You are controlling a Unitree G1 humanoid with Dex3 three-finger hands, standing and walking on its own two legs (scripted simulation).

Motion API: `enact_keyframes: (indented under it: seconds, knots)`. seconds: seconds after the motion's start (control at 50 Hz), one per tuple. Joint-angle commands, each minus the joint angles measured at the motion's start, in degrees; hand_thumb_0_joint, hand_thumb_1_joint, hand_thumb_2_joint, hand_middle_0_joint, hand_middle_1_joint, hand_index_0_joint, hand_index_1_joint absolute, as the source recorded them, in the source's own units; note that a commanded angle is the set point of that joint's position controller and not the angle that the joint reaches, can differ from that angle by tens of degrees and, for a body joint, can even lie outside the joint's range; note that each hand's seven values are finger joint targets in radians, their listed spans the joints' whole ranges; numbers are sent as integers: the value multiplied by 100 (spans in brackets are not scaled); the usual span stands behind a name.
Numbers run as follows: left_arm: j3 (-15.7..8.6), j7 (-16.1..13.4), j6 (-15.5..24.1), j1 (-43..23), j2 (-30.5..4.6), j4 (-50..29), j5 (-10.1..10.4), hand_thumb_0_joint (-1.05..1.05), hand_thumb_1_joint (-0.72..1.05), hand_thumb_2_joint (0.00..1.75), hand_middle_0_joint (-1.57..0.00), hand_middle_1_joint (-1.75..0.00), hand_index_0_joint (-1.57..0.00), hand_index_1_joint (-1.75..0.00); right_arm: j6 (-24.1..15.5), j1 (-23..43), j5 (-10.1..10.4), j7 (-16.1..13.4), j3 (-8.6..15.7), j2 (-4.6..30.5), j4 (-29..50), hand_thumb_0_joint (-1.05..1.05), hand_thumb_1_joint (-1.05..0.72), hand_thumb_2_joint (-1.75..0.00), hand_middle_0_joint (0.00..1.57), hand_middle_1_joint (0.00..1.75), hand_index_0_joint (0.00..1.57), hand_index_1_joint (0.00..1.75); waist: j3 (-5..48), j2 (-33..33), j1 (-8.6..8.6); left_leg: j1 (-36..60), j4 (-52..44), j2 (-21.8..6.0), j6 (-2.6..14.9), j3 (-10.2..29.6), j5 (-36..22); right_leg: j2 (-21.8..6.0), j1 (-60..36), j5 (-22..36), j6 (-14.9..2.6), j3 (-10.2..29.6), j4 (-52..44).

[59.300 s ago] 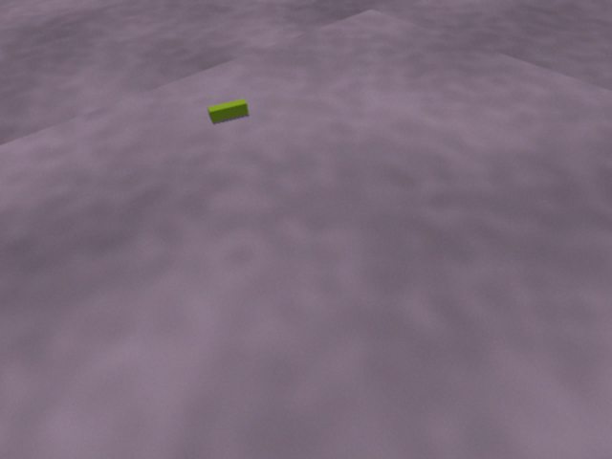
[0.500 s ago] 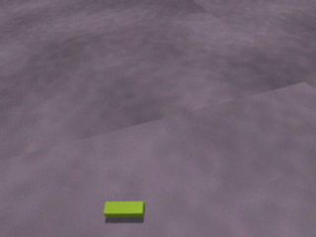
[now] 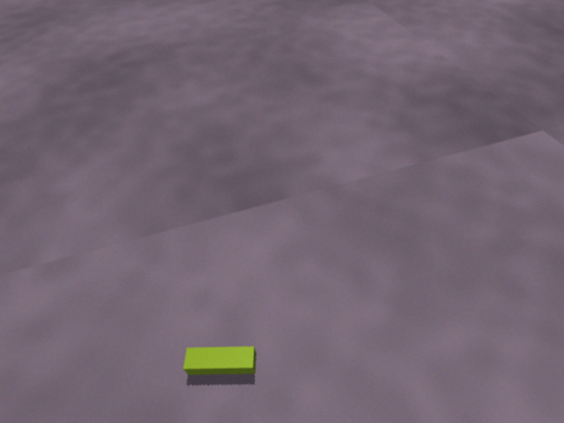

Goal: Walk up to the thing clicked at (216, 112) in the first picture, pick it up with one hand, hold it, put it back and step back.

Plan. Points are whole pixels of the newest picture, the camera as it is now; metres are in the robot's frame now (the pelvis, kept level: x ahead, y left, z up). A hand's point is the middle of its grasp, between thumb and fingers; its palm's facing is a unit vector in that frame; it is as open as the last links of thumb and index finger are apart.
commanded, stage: step back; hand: left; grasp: from above
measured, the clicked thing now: (221, 360) +0.45 +0.26 -0.75
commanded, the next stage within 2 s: none
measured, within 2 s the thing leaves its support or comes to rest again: neither
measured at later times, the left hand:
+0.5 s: hand out of the picture +0.06 +0.28 -0.17, palm faces -0.09 -0.92 -0.37, open 7.4 cm
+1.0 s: hand out of the picture -0.09 +0.30 -0.17, palm faces +0.01 -0.92 -0.39, open 7.4 cm
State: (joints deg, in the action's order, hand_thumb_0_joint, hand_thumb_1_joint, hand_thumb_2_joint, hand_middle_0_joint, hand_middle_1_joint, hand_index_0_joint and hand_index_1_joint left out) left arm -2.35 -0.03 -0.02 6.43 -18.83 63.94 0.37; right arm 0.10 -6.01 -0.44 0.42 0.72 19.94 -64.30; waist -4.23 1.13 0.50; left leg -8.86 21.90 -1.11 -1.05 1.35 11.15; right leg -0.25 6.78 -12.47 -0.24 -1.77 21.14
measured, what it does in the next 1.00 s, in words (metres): walks backwards: right foot, then left foot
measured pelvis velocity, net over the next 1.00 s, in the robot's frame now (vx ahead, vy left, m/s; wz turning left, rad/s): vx -0.22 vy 0.04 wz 0.00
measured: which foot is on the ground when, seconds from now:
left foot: down 0.00-0.60, up 0.62-0.92, down 0.94-1.00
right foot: down 0.00-0.22, up 0.24-0.56, down 0.58-0.96, up 0.98-1.00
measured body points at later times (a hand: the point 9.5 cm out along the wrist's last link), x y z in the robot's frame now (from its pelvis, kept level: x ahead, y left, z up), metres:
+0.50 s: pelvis -0.08 +0.03 -0.02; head +0.00 +0.03 +0.42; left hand +0.06 +0.33 -0.15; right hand -0.01 -0.28 -0.14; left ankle -0.04 +0.14 -0.75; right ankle -0.12 -0.10 -0.70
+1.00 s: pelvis -0.22 +0.04 -0.03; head -0.16 +0.05 +0.42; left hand -0.09 +0.35 -0.14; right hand -0.12 -0.28 -0.14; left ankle -0.21 +0.14 -0.75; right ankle -0.14 -0.09 -0.73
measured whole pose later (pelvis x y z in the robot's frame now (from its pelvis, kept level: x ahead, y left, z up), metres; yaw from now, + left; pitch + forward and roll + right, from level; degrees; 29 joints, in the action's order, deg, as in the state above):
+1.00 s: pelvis -0.22 +0.04 -0.03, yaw +0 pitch -3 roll +1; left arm -4.3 -1.0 -3.3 6.4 -22.2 45.4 -0.7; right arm 2.0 -8.5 -1.8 0.5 2.9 22.1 -50.9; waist -11.6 -1.8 -0.3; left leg -14.9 38.3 3.0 1.7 1.3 19.9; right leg 0.1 24.7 -22.5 -0.5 3.1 44.6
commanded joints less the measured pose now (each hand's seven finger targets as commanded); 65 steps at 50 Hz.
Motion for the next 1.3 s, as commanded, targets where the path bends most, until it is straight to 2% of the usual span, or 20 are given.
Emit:
enact_keyframes:
  seconds: [0.0,0.1,0.14,0.18,0.2,0.22,0.3,0.46,0.54,0.56,0.58,0.6,0.68,0.82,0.9,0.94,0.96,1.04,1.18,1.28]
  knots:
    - [-408,-144,53,-122,-1667,-744,30,0,90,90,-20,-30,-20,-30,46,36,107,-83,311,1261,647,0,-90,-90,20,30,20,30,753,-493,28,-88,1115,-173,372,183,-1746,-1025,46,2654,-620,933,148]
    - [-454,-151,-63,-830,-1844,-1383,-155,0,90,90,-20,-30,-20,-30,235,-447,29,1,449,1200,929,0,-90,-90,20,30,20,30,675,-1247,222,-224,2821,251,431,225,1621,-1954,1169,2285,-1354,1427,244]
    - [-397,-156,-90,-893,-1715,-1495,-165,0,90,90,-20,-30,-20,-30,189,-583,55,17,461,1183,982,0,-90,-90,20,30,20,30,550,-1110,285,-397,1837,152,430,143,894,-1555,928,2274,-1042,1095,819]
    - [-341,-155,-175,-667,-1407,-1591,-50,0,90,90,-20,-30,-20,-30,88,-502,-66,-33,567,1524,1109,0,-90,-90,20,30,20,30,574,269,151,-381,446,-724,678,1093,-2587,-327,934,1137,-358,402,2285]
    - [-314,-175,-235,-527,-1183,-1613,-20,0,90,90,-20,-30,-20,-30,40,-490,-136,-39,616,1797,1165,0,-90,-90,20,30,20,30,486,958,100,78,94,-1392,1086,2062,-3736,517,1758,-1563,-210,464,3116]
    - [-339,-226,-273,-395,-1210,-1623,-49,0,90,90,-20,-30,-20,-30,6,-583,-107,-60,665,2021,1217,0,-90,-90,20,30,20,30,709,878,161,88,212,-1837,1525,2339,-4359,647,1747,-2614,-196,1019,3941]
    - [-336,-257,-267,-54,-1400,-1510,-8,0,90,90,-20,-30,-20,-30,6,112,-120,-222,591,1618,1629,0,-90,-90,20,30,20,30,773,664,-116,287,650,-1333,1431,1446,-3701,582,2171,-1929,-115,1326,4923]
    - [-453,-157,-135,44,-1324,-1837,-106,0,90,90,-20,-30,-20,-30,41,-382,-86,-241,580,1636,1849,0,-90,-90,20,30,20,30,876,717,148,676,970,-1304,1534,1239,-3348,245,1613,-1706,99,592,2678]
    - [-507,-134,-52,759,-1274,-1543,-207,0,90,90,-20,-30,-20,-30,133,-42,6,-183,527,1594,1938,0,-90,-90,20,30,20,30,1059,562,-192,-469,1432,-957,951,941,-1721,145,-8,217,-210,367,339]
    - [-595,-145,5,758,-1645,-1628,-287,0,90,90,-20,-30,-20,-30,138,-78,70,-166,454,1353,1977,0,-90,-90,20,30,20,30,1042,-278,-170,-1449,2040,-462,566,738,-663,-694,-434,870,-475,1668,207]
    - [-710,-112,-21,509,-2213,-1722,-174,0,90,90,-20,-30,-20,-30,170,139,94,-195,432,1161,2041,0,-90,-90,20,30,20,30,611,-1600,-302,-1873,3176,693,234,124,1864,-1903,339,1733,-1426,3001,-171]
    - [-713,-123,23,253,-2333,-1962,-235,0,90,90,-20,-30,-20,-30,218,130,41,-266,506,1317,1932,0,-90,-90,20,30,20,30,354,-1519,-326,-1624,4452,675,160,716,2668,-2399,1079,2209,-1939,3593,-175]
    - [-589,-180,-15,-398,-1605,-2190,-173,0,90,90,-20,-30,-20,-30,185,-543,122,-265,455,1373,1589,0,-90,-90,20,30,20,30,234,-878,100,-1754,5011,907,13,897,1709,-1217,835,2277,-1195,1627,305]
    - [-576,-232,-85,428,-1573,-2270,-204,0,90,90,-20,-30,-20,-30,127,-368,16,-231,410,1237,1812,0,-90,-90,20,30,20,30,777,-1196,-356,-1660,2394,383,3,335,1932,-1404,-684,2972,-1285,1677,847]
    - [-505,-145,-190,16,-1642,-2425,-121,0,90,90,-20,-30,-20,-30,65,-993,-98,-138,536,1264,1557,0,-90,-90,20,30,20,30,844,-980,109,-169,279,240,255,13,55,-1071,516,1601,-730,1416,1213]
    - [-437,-166,-182,6,-1324,-2503,-74,0,90,90,-20,-30,-20,-30,67,-460,-166,-71,730,2187,1780,0,-90,-90,20,30,20,30,588,1336,91,-246,-418,-1786,1343,2604,-556,544,1957,-1659,-121,373,2741]
    - [-559,-227,-178,-327,-1514,-2456,-152,0,90,90,-20,-30,-20,-30,45,-419,-167,-75,760,2315,1839,0,-90,-90,20,30,20,30,440,1246,376,-1011,-525,-2252,1975,3195,-995,578,1689,-2546,-35,1030,4132]
    - [-577,-198,-204,538,-1458,-2038,-51,0,90,90,-20,-30,-20,-30,5,233,-153,-179,545,1616,1974,0,-90,-90,20,30,20,30,274,548,-281,-665,54,-1350,1416,1380,-1650,670,2069,-1673,-75,1292,5303]
    - [-537,-120,-165,521,-1320,-2094,-129,0,90,90,-20,-30,-20,-30,32,-323,-123,-186,588,1577,2046,0,-90,-90,20,30,20,30,609,826,140,459,386,-1432,1651,1271,-1934,359,1892,-1851,255,796,3566]
    - [-566,-33,-137,1301,-1306,-1690,-144,0,90,90,-20,-30,-20,-30,182,-28,-109,-143,656,1821,2194,0,-90,-90,20,30,20,30,939,1128,-117,-351,419,-1204,1138,1113,-733,188,416,-909,-39,165,1030]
